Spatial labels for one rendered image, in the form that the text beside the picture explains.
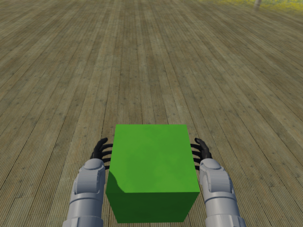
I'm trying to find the left robot hand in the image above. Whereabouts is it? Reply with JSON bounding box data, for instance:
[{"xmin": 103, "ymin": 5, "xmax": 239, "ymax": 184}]
[{"xmin": 90, "ymin": 138, "xmax": 113, "ymax": 170}]

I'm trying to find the carton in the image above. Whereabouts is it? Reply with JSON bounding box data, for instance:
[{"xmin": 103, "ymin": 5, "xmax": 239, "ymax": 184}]
[{"xmin": 106, "ymin": 124, "xmax": 200, "ymax": 223}]

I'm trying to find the right robot hand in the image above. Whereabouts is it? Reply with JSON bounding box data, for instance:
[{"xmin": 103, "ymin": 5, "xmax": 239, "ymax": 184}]
[{"xmin": 190, "ymin": 138, "xmax": 213, "ymax": 170}]

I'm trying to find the left robot forearm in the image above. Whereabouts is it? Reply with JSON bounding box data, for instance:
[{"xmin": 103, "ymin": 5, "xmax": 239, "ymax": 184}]
[{"xmin": 62, "ymin": 158, "xmax": 106, "ymax": 227}]

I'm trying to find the right robot forearm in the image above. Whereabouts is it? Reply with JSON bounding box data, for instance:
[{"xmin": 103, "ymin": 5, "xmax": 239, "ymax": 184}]
[{"xmin": 199, "ymin": 158, "xmax": 246, "ymax": 227}]

